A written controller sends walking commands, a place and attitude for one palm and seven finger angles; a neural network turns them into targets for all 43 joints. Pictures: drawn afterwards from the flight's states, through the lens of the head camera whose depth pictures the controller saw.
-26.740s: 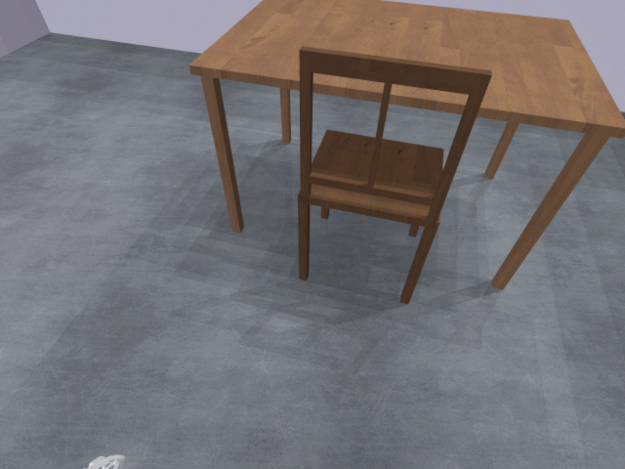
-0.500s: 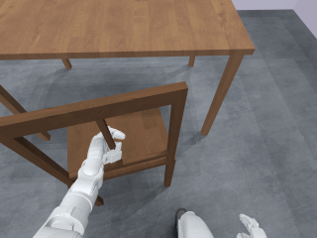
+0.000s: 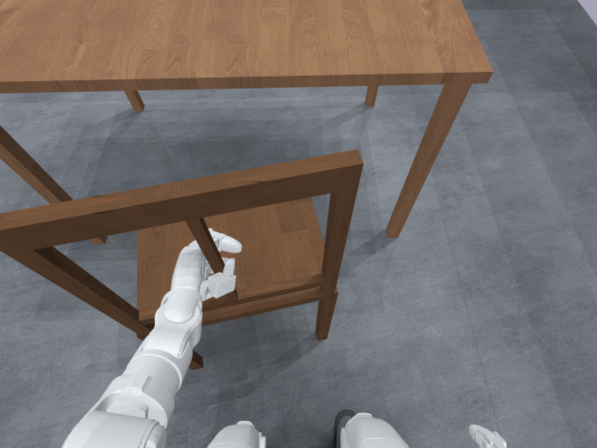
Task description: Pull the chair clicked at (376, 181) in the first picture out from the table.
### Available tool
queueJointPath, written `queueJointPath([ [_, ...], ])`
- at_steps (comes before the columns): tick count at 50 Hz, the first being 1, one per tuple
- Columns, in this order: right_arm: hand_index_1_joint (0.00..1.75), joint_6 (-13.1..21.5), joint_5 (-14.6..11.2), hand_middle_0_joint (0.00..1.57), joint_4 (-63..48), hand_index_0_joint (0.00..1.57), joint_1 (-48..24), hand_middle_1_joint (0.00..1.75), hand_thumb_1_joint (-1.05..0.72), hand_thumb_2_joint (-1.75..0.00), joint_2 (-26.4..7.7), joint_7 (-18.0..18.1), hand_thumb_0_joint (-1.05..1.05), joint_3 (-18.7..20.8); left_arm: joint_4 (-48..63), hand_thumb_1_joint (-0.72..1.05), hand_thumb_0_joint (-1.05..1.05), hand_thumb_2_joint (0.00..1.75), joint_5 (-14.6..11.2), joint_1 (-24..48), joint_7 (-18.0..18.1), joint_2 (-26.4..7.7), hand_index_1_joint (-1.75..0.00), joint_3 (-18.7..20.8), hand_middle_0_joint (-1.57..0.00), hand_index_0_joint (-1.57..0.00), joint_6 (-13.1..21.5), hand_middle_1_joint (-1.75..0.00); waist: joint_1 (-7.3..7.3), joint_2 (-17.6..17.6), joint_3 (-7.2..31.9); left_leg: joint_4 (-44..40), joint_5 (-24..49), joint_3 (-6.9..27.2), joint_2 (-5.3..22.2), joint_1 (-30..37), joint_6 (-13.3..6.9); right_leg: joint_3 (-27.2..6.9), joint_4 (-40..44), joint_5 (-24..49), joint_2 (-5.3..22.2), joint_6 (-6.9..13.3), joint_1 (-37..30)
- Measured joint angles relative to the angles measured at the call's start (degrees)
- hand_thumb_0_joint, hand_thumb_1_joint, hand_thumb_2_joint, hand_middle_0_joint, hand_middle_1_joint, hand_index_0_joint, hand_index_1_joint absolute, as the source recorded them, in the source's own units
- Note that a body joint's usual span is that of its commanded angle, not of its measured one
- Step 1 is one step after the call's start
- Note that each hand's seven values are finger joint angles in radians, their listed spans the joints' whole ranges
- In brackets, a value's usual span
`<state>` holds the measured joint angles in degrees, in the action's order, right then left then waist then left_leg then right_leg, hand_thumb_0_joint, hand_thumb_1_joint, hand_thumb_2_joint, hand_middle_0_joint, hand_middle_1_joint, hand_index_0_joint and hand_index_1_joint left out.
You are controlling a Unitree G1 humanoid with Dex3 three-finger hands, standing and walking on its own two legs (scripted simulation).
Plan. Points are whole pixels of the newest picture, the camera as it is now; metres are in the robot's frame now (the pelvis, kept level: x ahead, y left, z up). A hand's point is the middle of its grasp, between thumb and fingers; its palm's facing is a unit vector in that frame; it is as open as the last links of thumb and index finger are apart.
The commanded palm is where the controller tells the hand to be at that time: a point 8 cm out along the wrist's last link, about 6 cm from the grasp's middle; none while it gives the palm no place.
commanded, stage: step backward, pulling the chair out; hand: left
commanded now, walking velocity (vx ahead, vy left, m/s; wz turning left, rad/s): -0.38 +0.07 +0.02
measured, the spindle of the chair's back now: (217, 264) +0.38 +0.13 -0.07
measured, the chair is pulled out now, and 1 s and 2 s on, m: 0.25 0.41 0.58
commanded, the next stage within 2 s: stop walking, hand still on the chair in 1.46 s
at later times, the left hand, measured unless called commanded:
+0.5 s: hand (227, 323) +0.28 +0.11 -0.06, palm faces -0.04 -0.98 -0.21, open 5.0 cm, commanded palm +0.26 +0.17 -0.06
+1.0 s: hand (225, 391) +0.19 +0.10 -0.06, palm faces -0.03 -0.98 -0.22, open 5.1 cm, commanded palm +0.17 +0.16 -0.05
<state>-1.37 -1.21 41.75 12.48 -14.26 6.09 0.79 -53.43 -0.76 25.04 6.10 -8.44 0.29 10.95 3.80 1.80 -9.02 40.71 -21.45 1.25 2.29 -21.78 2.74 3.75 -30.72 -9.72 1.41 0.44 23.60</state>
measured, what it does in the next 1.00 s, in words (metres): walks backwards: right foot, then left foot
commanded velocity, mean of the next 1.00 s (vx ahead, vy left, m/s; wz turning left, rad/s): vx -0.38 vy -0.02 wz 0.03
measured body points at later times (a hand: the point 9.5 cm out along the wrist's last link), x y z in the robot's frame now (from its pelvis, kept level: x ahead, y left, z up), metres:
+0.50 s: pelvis -0.07 +0.00 +0.01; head +0.03 -0.03 +0.44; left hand +0.28 +0.16 -0.05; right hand +0.04 -0.27 -0.13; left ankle -0.10 +0.14 -0.71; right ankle +0.00 -0.11 -0.73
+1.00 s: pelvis -0.16 -0.01 +0.01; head -0.06 -0.04 +0.45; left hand +0.19 +0.15 -0.04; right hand -0.06 -0.27 -0.14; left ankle -0.18 +0.14 -0.69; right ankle -0.12 -0.11 -0.73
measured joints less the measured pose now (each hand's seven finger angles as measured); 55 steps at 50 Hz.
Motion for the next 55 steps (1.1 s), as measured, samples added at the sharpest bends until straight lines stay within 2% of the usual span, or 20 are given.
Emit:
queueJointPath([
  [2, 0.30, -0.2, -0.2, 0.20, -0.3, 0.21, -1.3, 0.30, -0.90, -0.90, -0.7, 0.3, 0.01, -0.2, -0.5, 0.73, 0.01, 0.80, -0.1, 1.4, 0.0, 0.1, -1.45, 0.1, -0.23, -0.50, -0.8, -1.17, 0.68, 0.1, -0.2, -3.0, 0.1, 0.4, 0.0, 0.1, -0.2, 0.4, 0.0, 0.4, 0.4, -0.3, 0.6],
  [4, 0.30, -0.4, -0.1, 0.20, -0.7, 0.21, -3.0, 0.30, -0.90, -0.90, -1.0, 0.8, 0.01, -0.2, 0.1, 0.74, 0.01, 0.79, -0.4, 1.9, 0.2, -0.3, -1.45, -0.3, -0.22, -0.50, -1.7, -1.17, 1.27, -0.5, -0.7, -6.4, 6.4, -0.4, -0.2, 1.1, -0.9, 0.0, -0.6, 0.7, 1.0, -0.9, 1.0],
  [7, 0.30, -1.3, 0.2, 0.20, -3.1, 0.21, -4.2, 0.30, -0.90, -0.90, 0.1, 0.6, 0.01, -0.2, 2.6, 0.74, 0.01, 0.78, -0.7, 0.5, 0.3, -1.6, -1.45, -0.6, -0.21, -0.50, -2.6, -1.16, 0.94, -2.8, -1.0, -8.5, 7.0, -2.7, -1.0, 2.3, -1.6, -1.7, -0.7, 2.5, 1.8, -1.2, 1.7],
  [9, 0.30, -1.4, 0.7, 0.20, -4.6, 0.21, -3.9, 0.30, -0.90, -0.90, 0.9, 0.1, 0.01, -0.3, 4.3, 0.75, 0.01, 0.77, -0.6, -1.4, 0.1, -2.2, -1.45, -0.5, -0.20, -0.50, -2.7, -1.16, 0.75, -3.3, -0.6, -9.0, 7.1, -3.6, -0.9, 2.5, -1.6, -1.9, -2.8, 0.1, 1.7, -0.7, 2.0],
  [13, 0.30, -1.1, 1.2, 0.20, -5.2, 0.21, -2.9, 0.30, -0.90, -0.90, 2.6, -1.0, 0.01, -0.9, 6.3, 0.75, 0.01, 0.78, -0.8, -4.9, -0.3, -2.2, -1.45, 0.1, -0.21, -0.48, -2.1, -1.15, -0.51, -2.2, 0.9, -8.6, 7.1, -3.8, 0.6, 1.4, -0.8, -1.7, -3.4, -5.6, 0.2, 0.0, -1.3],
  [17, 0.30, -0.7, 0.6, 0.20, -3.7, 0.21, -4.1, 0.30, -0.90, -0.90, 3.0, -1.1, 0.01, -1.3, 5.1, 0.73, 0.01, 0.79, -1.3, -4.6, -0.3, -1.7, -1.45, 1.3, -0.24, -0.49, 0.0, -1.14, -0.73, 0.7, -1.3, -7.2, 8.2, -2.6, 2.8, 0.5, 0.2, -0.1, -0.2, -1.9, -2.0, 1.4, -2.4],
  [21, 0.30, -0.6, -0.1, 0.20, -1.8, 0.21, -4.5, 0.30, -0.90, -0.90, 1.7, -0.3, 0.01, -0.9, 2.8, 0.73, 0.02, 0.80, -0.9, -3.1, -0.3, -0.8, -1.45, 2.1, -0.24, -0.49, 0.4, -1.12, -0.28, 0.4, -0.6, 4.6, -3.4, 0.7, -0.8, -2.5, -0.4, 0.3, 0.8, -0.5, -0.8, 1.8, -1.0],
  [23, 0.30, -0.4, -0.1, 0.20, -1.2, 0.21, -4.6, 0.30, -0.90, -0.90, 0.6, 0.0, 0.01, -0.8, 2.1, 0.73, 0.02, 0.80, -0.6, -2.2, -0.2, -0.2, -1.45, 2.0, -0.23, -0.49, 0.0, -1.12, 0.16, -0.1, -0.2, 5.6, -5.3, 1.2, -2.1, -1.9, -0.4, 0.5, 1.7, 0.7, 0.2, 1.6, -0.3],
  [26, 0.30, -0.6, -0.2, 0.20, -1.1, 0.21, -4.3, 0.30, -0.90, -0.90, -1.3, 0.7, 0.01, -0.8, 2.4, 0.73, 0.02, 0.79, 0.0, -1.1, 0.1, 0.4, -1.45, 0.9, -0.22, -0.50, -1.3, -1.13, 1.16, 0.0, 0.4, -1.6, -2.8, 0.9, -1.8, 1.9, -0.3, 1.5, 2.7, 2.3, 1.3, 0.8, 0.8],
  [28, 0.30, -1.0, -0.3, 0.20, -1.6, 0.21, -3.9, 0.30, -0.90, -0.90, -2.6, 1.1, 0.01, -0.4, 3.5, 0.74, 0.02, 0.79, 0.1, -0.7, 0.3, 0.6, -1.45, -0.6, -0.21, -0.50, -2.4, -1.15, 1.65, 0.6, 0.8, -9.1, 3.9, 0.4, -0.4, 5.5, -0.7, 2.4, 2.3, 2.9, 1.3, 0.2, 1.9],
  [29, 0.30, -1.3, -0.4, 0.20, -1.6, 0.21, -4.2, 0.30, -0.90, -0.90, -2.5, 1.4, 0.01, -0.1, 4.1, 0.74, 0.01, 0.79, 0.0, -0.3, 0.4, 0.2, -1.45, -1.5, -0.20, -0.50, -2.9, -1.15, 1.79, -0.3, 0.3, -10.7, 4.6, -0.1, -0.9, 6.2, -0.9, 2.2, 2.0, 3.1, 2.0, -0.1, 2.1],
  [32, 0.30, -2.7, -0.2, 0.20, -3.5, 0.20, -3.8, 0.30, -0.91, -0.90, -1.1, 1.1, 0.01, 0.0, 6.4, 0.75, 0.01, 0.79, -0.5, -0.9, 0.4, -1.1, -1.45, -2.6, -0.18, -0.48, -4.2, -1.15, 0.62, -3.6, -0.9, -12.1, 4.8, -2.5, -2.2, 7.4, -1.6, -0.2, 1.9, 6.1, 2.9, -0.7, 2.4],
  [37, 0.30, -2.2, 1.2, 0.20, -4.8, 0.20, -1.4, 0.30, -0.91, -0.90, 1.6, -0.5, 0.01, -0.3, 7.5, 0.75, 0.02, 0.78, -0.8, -4.7, -0.3, -1.2, -1.45, -1.8, -0.18, -0.47, -3.7, -1.14, 0.26, -1.6, 0.0, -12.7, 5.6, -2.9, -0.1, 7.2, -1.3, -1.0, -7.6, -7.1, 0.5, 0.2, 0.8],
  [40, 0.30, -1.2, 0.8, 0.20, -3.5, 0.20, -0.1, 0.30, -0.90, -0.90, 3.4, -1.6, 0.01, -1.0, 6.8, 0.74, 0.02, 0.79, -0.6, -5.9, -0.6, -1.2, -1.45, -1.5, -0.21, -0.47, -1.8, -1.14, -1.21, -0.6, 0.4, -11.4, 5.4, -2.8, 1.4, 6.3, -0.2, -0.9, -0.9, -3.8, -0.4, 0.5, -5.7],
  [42, 0.30, -1.0, 0.8, 0.20, -2.1, 0.21, -1.1, 0.30, -0.90, -0.90, 3.9, -2.0, 0.01, -1.5, 5.0, 0.73, 0.02, 0.80, -0.7, -4.9, -0.7, -1.2, -1.45, -0.7, -0.22, -0.48, -0.2, -1.14, -1.87, 1.1, -0.6, -9.3, 5.4, -2.4, 3.2, 5.0, 0.5, -0.5, 2.7, -4.9, -2.2, 0.8, -7.2],
  [44, 0.30, -0.9, 0.5, 0.20, -1.1, 0.21, -2.3, 0.30, -0.90, -0.90, 3.8, -1.7, 0.01, -1.7, 2.7, 0.72, 0.02, 0.81, -1.1, -3.2, -0.8, -0.9, -1.45, 0.5, -0.24, -0.48, 1.1, -1.13, -1.38, 2.3, -1.8, -5.9, 6.3, -1.7, 3.7, 2.8, 0.5, 0.3, 3.5, -2.5, -3.0, 1.6, -7.0],
  [47, 0.30, -0.7, -0.1, 0.20, -0.1, 0.21, -3.7, 0.30, -0.90, -0.90, 2.7, -1.0, 0.01, -1.3, 0.0, 0.72, 0.02, 0.81, -1.0, -0.8, -0.8, -0.5, -1.45, 1.9, -0.24, -0.49, 1.1, -1.11, -0.76, 1.5, -1.8, 4.1, -2.4, 0.6, 0.1, -1.2, -0.1, 0.1, 3.1, -1.5, -1.5, 1.6, -4.9],
  [49, 0.30, -0.5, -0.1, 0.20, 0.0, 0.21, -4.4, 0.30, -0.90, -0.90, 1.4, -0.5, 0.01, -1.1, -0.5, 0.72, 0.03, 0.80, -0.9, 0.2, -0.7, -0.2, -1.45, 2.4, -0.23, -0.49, 0.6, -1.11, -0.18, 0.7, -1.8, 6.3, -4.7, 1.1, -1.6, -2.0, 0.0, -0.2, 3.2, -0.7, -0.3, 1.5, -3.7],
  [52, 0.30, -0.6, -0.2, 0.20, -0.7, 0.21, -5.1, 0.30, -0.90, -0.90, -0.8, 0.2, 0.01, -0.8, 0.7, 0.73, 0.02, 0.79, -0.5, 0.4, -0.3, 0.2, -1.45, 2.0, -0.22, -0.50, -0.7, -1.11, 1.10, 0.1, -1.3, 0.8, -3.5, 0.9, -2.0, 0.2, 0.1, 0.1, 3.2, 0.6, 1.0, 0.9, -2.0],
  [55, 0.30, -1.0, -0.4, 0.20, -2.0, 0.21, -5.0, 0.30, -0.90, -0.90, -3.0, 0.9, 0.01, -0.2, 3.5, 0.73, 0.02, 0.79, -0.4, -0.3, 0.1, 0.5, -1.45, 0.0, -0.20, -0.50, -2.2, -1.14, 2.01, 0.6, -0.7, -8.5, 4.4, 0.1, -0.5, 4.6, -0.2, 0.9, 2.4, 1.4, 1.3, 0.0, -0.4],
])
